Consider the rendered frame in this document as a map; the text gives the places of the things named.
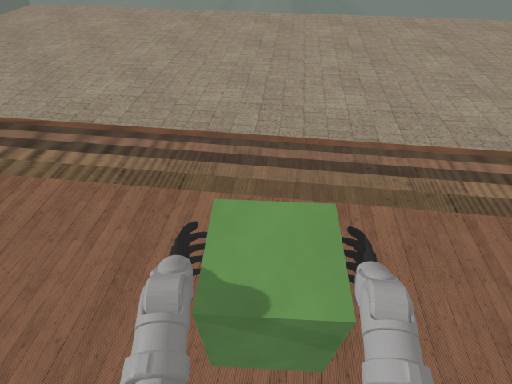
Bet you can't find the right robot hand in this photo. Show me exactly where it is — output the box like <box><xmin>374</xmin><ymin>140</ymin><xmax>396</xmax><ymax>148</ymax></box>
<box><xmin>342</xmin><ymin>226</ymin><xmax>378</xmax><ymax>284</ymax></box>

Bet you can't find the left robot forearm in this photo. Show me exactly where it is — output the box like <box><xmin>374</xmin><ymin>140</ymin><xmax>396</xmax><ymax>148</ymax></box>
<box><xmin>120</xmin><ymin>255</ymin><xmax>194</xmax><ymax>384</ymax></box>

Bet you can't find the right robot forearm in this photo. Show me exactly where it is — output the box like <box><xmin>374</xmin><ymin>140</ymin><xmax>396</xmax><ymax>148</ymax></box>
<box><xmin>354</xmin><ymin>261</ymin><xmax>434</xmax><ymax>384</ymax></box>

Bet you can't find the carton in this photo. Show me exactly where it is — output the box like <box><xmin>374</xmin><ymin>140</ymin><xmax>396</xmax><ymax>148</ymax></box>
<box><xmin>192</xmin><ymin>199</ymin><xmax>356</xmax><ymax>372</ymax></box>

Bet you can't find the left robot hand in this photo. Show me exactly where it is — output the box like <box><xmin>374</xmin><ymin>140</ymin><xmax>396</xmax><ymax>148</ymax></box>
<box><xmin>169</xmin><ymin>221</ymin><xmax>207</xmax><ymax>276</ymax></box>

